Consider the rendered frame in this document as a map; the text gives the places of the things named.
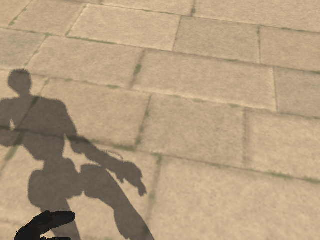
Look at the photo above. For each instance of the left robot hand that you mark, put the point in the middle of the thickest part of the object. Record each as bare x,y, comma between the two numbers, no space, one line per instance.
43,223

